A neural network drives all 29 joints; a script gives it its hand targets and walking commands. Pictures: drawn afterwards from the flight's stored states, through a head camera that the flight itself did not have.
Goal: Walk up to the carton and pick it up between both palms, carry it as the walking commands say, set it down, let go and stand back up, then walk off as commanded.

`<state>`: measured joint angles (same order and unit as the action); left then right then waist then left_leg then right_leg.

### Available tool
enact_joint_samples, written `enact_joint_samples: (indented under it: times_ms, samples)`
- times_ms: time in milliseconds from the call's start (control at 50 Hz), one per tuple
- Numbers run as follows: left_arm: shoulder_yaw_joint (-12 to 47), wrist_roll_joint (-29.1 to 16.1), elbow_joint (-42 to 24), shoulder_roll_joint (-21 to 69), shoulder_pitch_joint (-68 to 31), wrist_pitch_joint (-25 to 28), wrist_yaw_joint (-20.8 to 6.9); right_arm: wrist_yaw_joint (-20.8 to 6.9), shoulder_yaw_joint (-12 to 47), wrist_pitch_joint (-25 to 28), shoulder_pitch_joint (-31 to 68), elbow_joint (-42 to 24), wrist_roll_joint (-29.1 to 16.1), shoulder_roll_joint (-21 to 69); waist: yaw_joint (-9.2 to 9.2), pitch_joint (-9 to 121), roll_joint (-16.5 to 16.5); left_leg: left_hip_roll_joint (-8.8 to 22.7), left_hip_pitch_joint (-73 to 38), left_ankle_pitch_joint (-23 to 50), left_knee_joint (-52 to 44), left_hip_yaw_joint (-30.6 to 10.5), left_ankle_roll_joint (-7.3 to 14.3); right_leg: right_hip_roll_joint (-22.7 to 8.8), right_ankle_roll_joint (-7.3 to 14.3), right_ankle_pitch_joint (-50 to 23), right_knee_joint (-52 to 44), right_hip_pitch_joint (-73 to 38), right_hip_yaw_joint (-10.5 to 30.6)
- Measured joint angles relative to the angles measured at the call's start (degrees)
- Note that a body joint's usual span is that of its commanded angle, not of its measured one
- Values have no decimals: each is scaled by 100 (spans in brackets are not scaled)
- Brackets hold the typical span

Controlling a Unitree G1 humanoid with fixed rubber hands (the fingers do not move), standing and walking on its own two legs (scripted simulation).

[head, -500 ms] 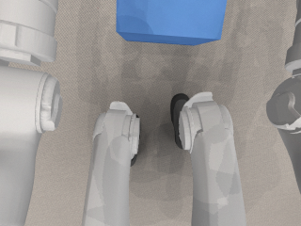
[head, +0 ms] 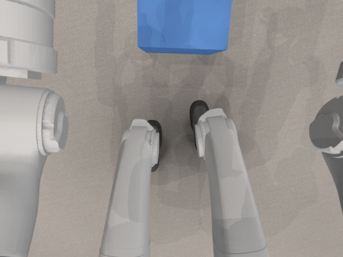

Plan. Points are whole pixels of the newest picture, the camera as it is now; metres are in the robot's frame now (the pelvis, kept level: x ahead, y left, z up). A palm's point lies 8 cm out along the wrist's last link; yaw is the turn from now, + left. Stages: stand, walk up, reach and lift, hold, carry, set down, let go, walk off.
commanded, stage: set down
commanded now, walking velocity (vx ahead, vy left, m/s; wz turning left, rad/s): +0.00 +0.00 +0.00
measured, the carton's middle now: out of the picture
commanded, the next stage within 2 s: let go in 0.32 s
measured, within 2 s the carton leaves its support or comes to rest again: neither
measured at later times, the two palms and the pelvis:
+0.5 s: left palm out of the picture +0.61 +0.14 +0.00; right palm out of the picture +0.56 -0.27 -0.02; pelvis +0.02 -0.01 +0.10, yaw +1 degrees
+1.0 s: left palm out of the picture +0.43 +0.20 +0.11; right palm out of the picture +0.36 -0.26 +0.11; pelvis +0.05 +0.01 +0.16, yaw +0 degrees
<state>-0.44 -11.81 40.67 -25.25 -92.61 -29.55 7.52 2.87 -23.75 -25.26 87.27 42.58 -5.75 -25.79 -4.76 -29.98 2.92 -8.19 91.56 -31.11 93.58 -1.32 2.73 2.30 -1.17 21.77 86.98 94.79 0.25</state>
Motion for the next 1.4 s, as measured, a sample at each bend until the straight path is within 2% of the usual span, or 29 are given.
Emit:
enact_joint_samples:
  times_ms: [200,280,360,480,540,660,720,780,900,1000,1080,1160,1280,1400]
  samples:
    - [-9,20,37,-70,-77,-100,-175,-24,23,-190,100,4,-2,0,0,-4,2,40,-800,520,-1247,-144,-70,0,63,-488,-1246,-835,1]
    - [-86,71,336,-119,-216,-110,-296,-16,27,-214,229,73,-2,2,-1,12,2,60,-1154,674,-1734,-196,-90,0,85,-630,-1724,-1195,2]
    - [-194,350,950,-124,-202,52,-497,-41,27,-49,182,446,-2,46,0,321,2,76,-1249,785,-2108,-234,-111,0,104,-729,-2088,-1292,3]
    - [-406,737,973,-119,267,506,-518,-223,44,382,-281,531,-4,219,0,113,2,95,-1776,826,-2490,-272,-123,0,113,-751,-2460,-1822,3]
    - [-404,741,531,-42,993,570,-400,-330,184,454,-1005,266,-4,301,0,-40,2,109,-2141,822,-2666,-282,-123,0,114,-733,-2641,-2195,3]
    - [-401,711,-1080,367,3328,535,78,-545,880,463,-3268,-1227,-4,326,-1,-5,2,127,-2916,809,-2837,-287,-123,0,108,-614,-2864,-3013,3]
    - [-399,620,-1677,569,4201,522,132,-647,1144,459,-4033,-1776,-3,318,-1,21,3,134,-3336,749,-2878,-288,-123,0,89,-537,-2920,-3441,3]
    - [-387,611,-1966,724,4814,530,131,-748,1315,460,-4588,-1945,-2,349,-1,314,2,146,-3596,654,-3038,-289,-64,0,68,-554,-3023,-3663,3]
    - [-377,620,-1958,978,6175,769,15,-889,1330,654,-6083,-1883,-1,700,-2,1870,2,173,-3708,821,-3470,-299,20,0,31,-741,-3517,-3814,21]
    - [-378,809,-1287,1036,6715,1146,-195,-1088,1335,955,-6763,-1456,-1,854,-1,2707,3,208,-4171,909,-3825,-298,27,0,37,-846,-3917,-4299,31]
    - [-376,936,-893,1133,7155,1405,-386,-1149,1360,1117,-7182,-1294,-1,977,-1,2715,3,246,-4760,976,-4126,-298,29,0,37,-947,-4262,-4908,31]
    - [-377,984,-837,1343,7936,1718,-471,-1186,1443,1329,-7830,-1324,-1,1162,1,2574,3,283,-5349,1051,-4461,-298,54,0,19,-1038,-4610,-5501,32]
    - [-369,1163,-991,1561,9518,2223,-501,-1184,1518,1613,-9390,-1975,86,1493,12,2490,4,337,-6425,1075,-5056,-298,79,0,36,-1017,-5081,-6507,31]
    - [-366,1173,-1197,1561,9978,2427,-624,-1095,1555,1740,-9774,-2224,136,1485,13,2326,4,367,-7213,1099,-5472,-301,75,0,99,-961,-5324,-7212,33]
